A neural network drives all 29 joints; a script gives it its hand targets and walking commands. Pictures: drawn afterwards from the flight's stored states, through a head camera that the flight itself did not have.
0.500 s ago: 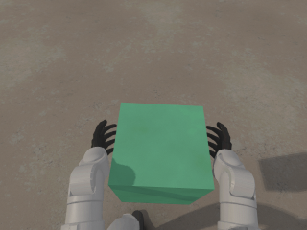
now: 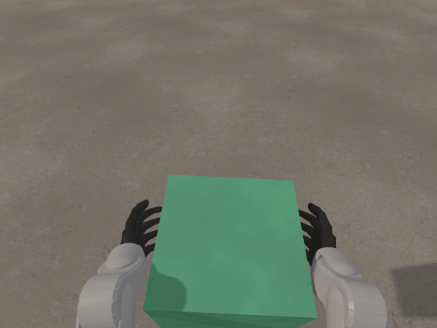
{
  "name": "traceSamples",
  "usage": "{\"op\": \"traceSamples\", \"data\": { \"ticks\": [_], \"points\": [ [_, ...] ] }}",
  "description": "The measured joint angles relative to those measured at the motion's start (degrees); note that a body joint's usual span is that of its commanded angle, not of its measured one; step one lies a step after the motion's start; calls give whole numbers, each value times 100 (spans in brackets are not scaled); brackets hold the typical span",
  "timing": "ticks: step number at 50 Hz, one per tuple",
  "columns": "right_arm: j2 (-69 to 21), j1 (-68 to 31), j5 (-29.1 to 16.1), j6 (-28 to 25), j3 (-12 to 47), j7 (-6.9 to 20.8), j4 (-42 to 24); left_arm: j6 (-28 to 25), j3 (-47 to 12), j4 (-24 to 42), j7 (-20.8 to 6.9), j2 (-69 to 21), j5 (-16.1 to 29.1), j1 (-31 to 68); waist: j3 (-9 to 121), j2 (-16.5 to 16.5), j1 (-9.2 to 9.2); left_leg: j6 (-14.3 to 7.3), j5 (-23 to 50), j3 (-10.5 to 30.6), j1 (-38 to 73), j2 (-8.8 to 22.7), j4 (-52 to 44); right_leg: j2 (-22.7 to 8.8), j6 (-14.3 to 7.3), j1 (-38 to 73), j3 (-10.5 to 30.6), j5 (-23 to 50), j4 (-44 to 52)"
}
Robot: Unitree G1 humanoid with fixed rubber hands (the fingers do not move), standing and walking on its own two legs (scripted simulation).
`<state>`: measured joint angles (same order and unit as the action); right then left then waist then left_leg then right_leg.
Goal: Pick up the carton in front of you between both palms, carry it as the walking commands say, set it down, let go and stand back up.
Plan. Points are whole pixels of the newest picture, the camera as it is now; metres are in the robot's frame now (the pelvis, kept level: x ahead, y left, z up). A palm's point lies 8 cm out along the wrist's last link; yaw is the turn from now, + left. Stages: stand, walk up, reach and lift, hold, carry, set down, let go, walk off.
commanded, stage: carry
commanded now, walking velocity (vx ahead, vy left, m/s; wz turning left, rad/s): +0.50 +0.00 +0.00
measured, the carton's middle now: (225, 262) +0.26 +0.00 +0.02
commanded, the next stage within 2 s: none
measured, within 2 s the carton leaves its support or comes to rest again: neither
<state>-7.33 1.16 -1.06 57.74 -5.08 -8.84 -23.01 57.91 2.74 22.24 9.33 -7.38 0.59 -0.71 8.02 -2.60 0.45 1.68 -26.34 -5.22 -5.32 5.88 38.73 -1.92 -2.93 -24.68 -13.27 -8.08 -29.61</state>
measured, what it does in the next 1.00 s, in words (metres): walks ahead: left foot, then right foot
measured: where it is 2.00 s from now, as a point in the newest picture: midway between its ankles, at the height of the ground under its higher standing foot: (219, 321)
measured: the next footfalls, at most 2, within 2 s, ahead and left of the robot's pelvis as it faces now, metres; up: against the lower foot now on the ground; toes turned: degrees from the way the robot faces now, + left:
left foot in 0.40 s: +0.43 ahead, +0.12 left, +0.00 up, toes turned -3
right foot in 0.68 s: +0.43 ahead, -0.10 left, +0.00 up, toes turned +3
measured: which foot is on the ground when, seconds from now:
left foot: up 0.00-0.38, down 0.40-1.00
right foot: down 0.00-0.44, up 0.46-0.66, down 0.68-1.00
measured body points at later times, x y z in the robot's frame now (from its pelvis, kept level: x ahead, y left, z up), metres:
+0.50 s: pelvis +0.30 +0.03 +0.00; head +0.29 +0.04 +0.45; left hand +0.54 +0.17 +0.07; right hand +0.53 -0.13 +0.07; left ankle +0.39 +0.11 -0.72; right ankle +0.13 -0.08 -0.66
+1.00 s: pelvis +0.44 +0.00 +0.01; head +0.41 -0.01 +0.46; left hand +0.69 +0.15 +0.09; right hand +0.69 -0.16 +0.08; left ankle +0.39 +0.11 -0.72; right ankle +0.40 -0.10 -0.72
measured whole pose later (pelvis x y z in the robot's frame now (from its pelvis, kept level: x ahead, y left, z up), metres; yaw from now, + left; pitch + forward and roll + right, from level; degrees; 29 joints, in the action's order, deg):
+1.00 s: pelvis +0.44 +0.00 +0.01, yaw +0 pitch +4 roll +0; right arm -7.3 -0.1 2.9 65.0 -3.4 -7.2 -22.3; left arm 64.7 3.4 22.9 7.9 -7.3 -2.1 -1.0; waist 9.4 -0.6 0.3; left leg 1.3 -19.1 -12.1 -13.5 5.3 29.4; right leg -3.2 -0.6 -14.4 -10.7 -18.8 -29.6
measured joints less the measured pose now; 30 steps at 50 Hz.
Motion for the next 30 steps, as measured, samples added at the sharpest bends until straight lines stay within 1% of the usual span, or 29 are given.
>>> {"op": "traceSamples", "data": {
  "ticks": [2, 3, 4, 5, 7, 12, 14, 17, 19, 20, 21, 22, 23, 24, 25, 26, 27, 30],
  "points": [
    [-23, 225, 10, 227, 29, -7, -191, 207, -79, 143, 3, -18, -20, -205, -34, 60, 33, -84, 3, 214, -894, -127, 1799, -49, -88, 207, -35, -329, -33],
    [-33, 316, 22, 328, 71, -7, -275, 294, -91, 252, 0, -33, -29, -334, -59, 101, 47, -128, 124, 212, -1273, -161, 2311, -68, -37, 374, -33, -359, 100],
    [-44, 391, 39, 407, 124, -6, -346, 362, -92, 363, -5, -44, -34, -457, -78, 129, 60, -152, 310, 175, -1588, -151, 2512, -67, -13, 556, -27, -369, 270],
    [-54, 452, 61, 465, 178, -6, -411, 414, -85, 460, -15, -51, -36, -553, -90, 153, 76, -157, 496, 124, -1845, -123, 2474, -64, -6, 743, -14, -375, 455],
    [-57, 522, 104, 528, 260, -4, -510, 473, -75, 594, -36, -57, -40, -654, -84, 196, 108, -129, 807, 27, -2231, -67, 2009, -67, 14, 1104, 18, -386, 810],
    [-54, 559, 167, 584, 301, 23, -687, 514, -97, 716, -50, -50, -30, -656, 46, 227, 109, -33, 1649, -174, -2650, 44, 194, -51, 131, 1949, 48, -557, 1466],
    [-55, 575, 181, 618, 296, 28, -753, 548, -118, 747, -51, -45, -32, -639, 92, 225, 87, -37, 1923, -279, -2679, 42, -325, -47, 209, 2262, 52, -723, 1583],
    [-56, 583, 184, 677, 286, 30, -816, 624, -142, 797, -52, -41, -53, -619, 120, 249, 74, -101, 2186, -487, -2591, -5, -792, -66, 356, 2692, 88, -1091, 1576],
    [-53, 527, 174, 707, 269, 30, -811, 672, -140, 819, -52, -40, -80, -569, 74, 296, 63, -170, 2310, -690, -2364, -95, -1069, -145, 486, 2881, 145, -1496, 1257],
    [-52, 471, 166, 723, 255, 28, -805, 688, -134, 832, -51, -39, -93, -533, 38, 293, 58, -203, 2397, -793, -2180, -145, -1230, -193, 550, 2897, 190, -1774, 906],
    [-49, 406, 169, 681, 276, 24, -693, 703, -83, 789, -49, -18, -95, -460, 10, 423, 3, -398, 2350, -884, -2159, -232, -1088, -355, 594, 2745, 242, -2044, 331],
    [-38, 310, 186, 646, 295, 19, -544, 722, -5, 705, -47, -16, -90, -368, -45, 520, -40, -544, 2160, -943, -2194, -269, -858, -458, 610, 2384, 397, -2011, -545],
    [-27, 226, 190, 627, 300, 17, -421, 741, 57, 639, -45, -22, -93, -295, -124, 550, -68, -633, 1984, -977, -2182, -263, -743, -419, 599, 1930, 623, -2018, -1492],
    [-24, 186, 182, 614, 293, 17, -354, 754, 78, 607, -44, -21, -103, -261, -208, 547, -93, -673, 1884, -995, -2112, -252, -770, -330, 552, 1492, 786, -2071, -2266],
    [-27, 192, 170, 602, 282, 17, -339, 758, 69, 602, -43, -20, -116, -261, -287, 535, -110, -627, 1883, -1009, -1996, -240, -900, -250, 498, 1112, 873, -2080, -2772],
    [-35, 234, 156, 587, 268, 18, -365, 750, 41, 616, -44, -22, -127, -285, -352, 521, -127, -590, 1913, -1018, -1860, -242, -1077, -206, 456, 820, 892, -2041, -2935],
    [-43, 293, 143, 570, 255, 20, -419, 731, 4, 643, -45, -26, -134, -322, -400, 504, -143, -580, 1943, -1021, -1718, -250, -1268, -190, 431, 618, 873, -1962, -2775],
    [-54, 410, 117, 506, 240, 34, -602, 645, -85, 765, -53, -38, -148, -407, -478, 445, -189, -550, 1969, -999, -1376, -262, -1671, -170, 416, 369, 783, -1771, -1471]
  ]
}}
